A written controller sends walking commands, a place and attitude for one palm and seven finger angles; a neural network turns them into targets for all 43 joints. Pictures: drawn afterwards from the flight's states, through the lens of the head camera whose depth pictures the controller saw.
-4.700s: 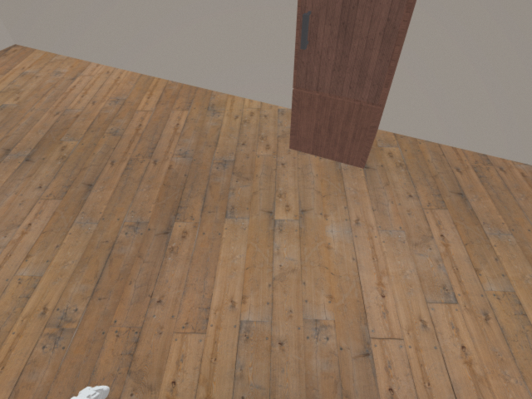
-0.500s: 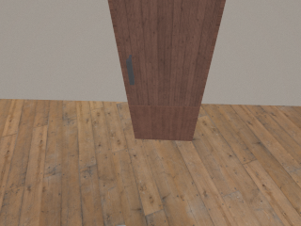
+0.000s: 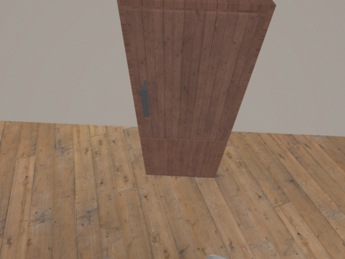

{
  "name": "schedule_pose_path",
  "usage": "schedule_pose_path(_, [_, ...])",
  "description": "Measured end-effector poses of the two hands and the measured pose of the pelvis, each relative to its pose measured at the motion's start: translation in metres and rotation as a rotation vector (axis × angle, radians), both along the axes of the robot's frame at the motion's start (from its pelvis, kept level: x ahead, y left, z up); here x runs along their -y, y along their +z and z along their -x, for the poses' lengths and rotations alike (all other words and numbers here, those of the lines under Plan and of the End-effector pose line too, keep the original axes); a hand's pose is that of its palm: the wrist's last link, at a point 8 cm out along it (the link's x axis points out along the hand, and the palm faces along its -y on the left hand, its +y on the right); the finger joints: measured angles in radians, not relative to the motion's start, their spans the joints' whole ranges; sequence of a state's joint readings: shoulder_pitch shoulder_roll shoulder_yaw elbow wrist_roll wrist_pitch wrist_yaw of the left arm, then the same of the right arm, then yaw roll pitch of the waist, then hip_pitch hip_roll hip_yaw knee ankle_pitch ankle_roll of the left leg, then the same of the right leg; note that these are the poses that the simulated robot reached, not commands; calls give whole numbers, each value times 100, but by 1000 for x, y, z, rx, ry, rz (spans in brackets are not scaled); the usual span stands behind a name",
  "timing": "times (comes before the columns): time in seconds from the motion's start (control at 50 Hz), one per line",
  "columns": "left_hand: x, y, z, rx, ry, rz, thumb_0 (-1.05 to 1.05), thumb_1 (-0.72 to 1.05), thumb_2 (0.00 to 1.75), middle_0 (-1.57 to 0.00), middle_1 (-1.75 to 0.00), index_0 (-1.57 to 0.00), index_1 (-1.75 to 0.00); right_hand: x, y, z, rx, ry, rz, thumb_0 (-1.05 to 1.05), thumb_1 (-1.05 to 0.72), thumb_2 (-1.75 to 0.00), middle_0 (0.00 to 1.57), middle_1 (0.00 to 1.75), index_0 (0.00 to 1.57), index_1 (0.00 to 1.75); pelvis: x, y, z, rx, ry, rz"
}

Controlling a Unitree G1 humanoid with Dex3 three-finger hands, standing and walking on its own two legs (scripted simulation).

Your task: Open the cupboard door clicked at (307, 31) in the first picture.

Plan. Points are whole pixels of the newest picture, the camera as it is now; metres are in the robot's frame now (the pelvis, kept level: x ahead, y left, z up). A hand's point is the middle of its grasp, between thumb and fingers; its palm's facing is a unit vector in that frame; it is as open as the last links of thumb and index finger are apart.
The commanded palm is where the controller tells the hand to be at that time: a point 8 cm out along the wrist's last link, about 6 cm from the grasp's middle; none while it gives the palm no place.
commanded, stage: take the last steps up to it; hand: left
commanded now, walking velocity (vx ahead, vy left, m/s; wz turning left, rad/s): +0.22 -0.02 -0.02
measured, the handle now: (146, 98) +0.68 +0.14 -0.07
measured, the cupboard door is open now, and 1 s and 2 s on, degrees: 0 0 0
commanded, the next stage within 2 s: come to a stop and stand still in 0.16 s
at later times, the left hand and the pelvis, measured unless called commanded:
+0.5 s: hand out of the picture +0.15 +0.14 -0.19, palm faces +0.08 -0.98 -0.18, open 7.3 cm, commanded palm none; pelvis +0.14 -0.03 -0.01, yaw +1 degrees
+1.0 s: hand (127, 258) +0.16 +0.13 -0.18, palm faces +0.04 -0.96 -0.28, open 7.4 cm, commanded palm none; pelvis +0.10 -0.06 -0.03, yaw +1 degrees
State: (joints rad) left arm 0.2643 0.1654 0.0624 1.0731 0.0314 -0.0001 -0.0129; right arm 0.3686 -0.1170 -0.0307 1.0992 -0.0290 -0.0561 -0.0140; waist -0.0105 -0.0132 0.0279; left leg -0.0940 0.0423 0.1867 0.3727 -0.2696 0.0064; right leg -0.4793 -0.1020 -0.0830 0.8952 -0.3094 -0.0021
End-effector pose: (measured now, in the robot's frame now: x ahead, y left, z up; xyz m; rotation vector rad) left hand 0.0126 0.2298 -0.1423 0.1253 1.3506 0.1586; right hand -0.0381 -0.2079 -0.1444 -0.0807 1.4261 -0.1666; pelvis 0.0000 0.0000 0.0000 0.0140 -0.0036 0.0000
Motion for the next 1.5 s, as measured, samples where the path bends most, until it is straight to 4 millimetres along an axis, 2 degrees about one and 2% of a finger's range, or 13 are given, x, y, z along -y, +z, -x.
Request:
schedule_pose_path(0.12, [17, 1, -88, 93, -59, -49, 1, 93, 90, -20, -30, -20, -30, 10, -19, -3, -121, -61, -59, 0, -90, -90, 20, 30, 20, 30, 24, -13, -46, 9, -10, -20])
schedule_pose_path(0.2, [34, -2, -120, 152, -48, -58, 1, 92, 90, -20, -30, -20, -30, 30, -30, -34, -147, -42, -66, 0, -90, -90, 20, 30, 20, 30, 38, -20, -72, 18, 4, -3])
schedule_pose_path(0.32, [43, 7, -125, 96, -1, -64, 0, 95, 90, -20, -30, -20, -30, 57, -15, -133, 13, 18, -6, 0, -91, -90, 19, 30, 20, 30, 44, -5, -103, 6, 18, 11])
schedule_pose_path(0.44, [46, -3, -124, 7, 18, -21, 0, 93, 90, -20, -30, -20, -30, 62, -4, -216, 144, 66, 49, 0, -92, -90, 19, 30, 19, 30, 37, -4, -128, 9, 7, 24])
schedule_pose_path(0.52, [40, -18, -128, -25, 45, 4, 1, 92, 90, -20, -30, -20, -30, 53, -2, -249, 186, 93, 75, 0, -92, -90, 19, 30, 19, 30, 28, -12, -140, 24, 8, 30])
schedule_pose_path(0.62, [31, -17, -135, -31, 46, -13, 1, 91, 90, -20, -30, -20, -30, 42, 1, -266, 215, 112, 66, 0, -91, -90, 19, 30, 20, 30, 27, -10, -138, 15, -1, 11])
schedule_pose_path(0.72, [27, -6, -140, -8, 19, -63, 1, 91, 90, -20, -30, -20, -30, 46, -4, -263, 234, 93, 32, 0, -91, -90, 20, 30, 20, 30, 37, -10, -127, 8, -10, 8])
schedule_pose_path(0.82, [34, -2, -138, 54, -26, -130, 1, 91, 90, -20, -30, -20, -30, 69, -20, -245, 252, 59, -1, 0, -90, -90, 20, 30, 20, 30, 54, -21, -114, 4, -21, -3])
schedule_pose_path(0.92, [46, 3, -137, 130, -39, -135, 1, 91, 90, -20, -30, -20, -30, 87, -23, -218, 250, 46, 15, 0, -90, -90, 20, 30, 20, 30, 59, -23, -107, 30, 10, 16])
schedule_pose_path(1.06, [62, 0, -137, 165, -43, -88, 1, 91, 90, -20, -30, -20, -30, 89, -20, -168, 189, 53, 20, 0, -91, -90, 19, 30, 20, 30, 67, -20, -96, 37, 11, 10])
schedule_pose_path(1.28, [80, -3, -102, 61, -50, -50, 1, 91, 90, -20, -30, -21, -30, 90, -15, -110, 50, 22, 0, 0, -91, -90, 19, 30, 20, 30, 82, -12, -93, 14, 2, 5])
schedule_pose_path(1.4, [86, -7, -94, 15, -35, -27, 1, 91, 90, -20, -30, -20, -30, 89, -11, -99, -16, 19, 4, 0, -91, -90, 19, 30, 20, 30, 83, -10, -100, 11, 4, 10])
schedule_pose_path(1.5, [90, -9, -94, -13, -28, -8, 1, 91, 90, -20, -30, -20, -30, 86, -8, -107, -26, 24, 5, 0, -91, -90, 19, 30, 20, 30, 81, -8, -109, 6, 3, 11])
